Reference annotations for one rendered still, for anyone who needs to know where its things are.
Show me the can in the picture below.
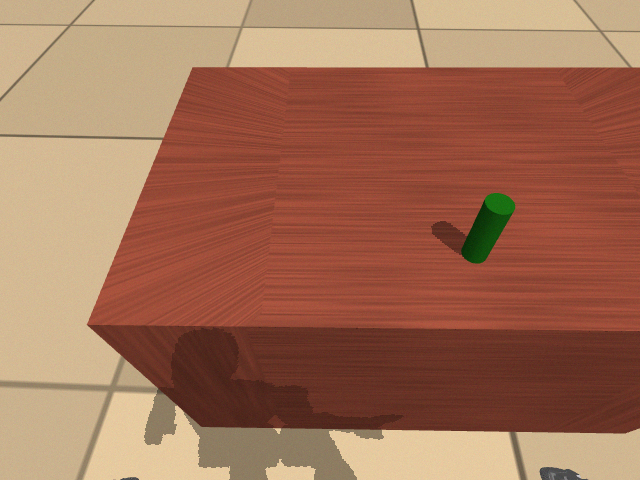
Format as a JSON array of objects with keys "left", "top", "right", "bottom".
[{"left": 461, "top": 193, "right": 515, "bottom": 264}]

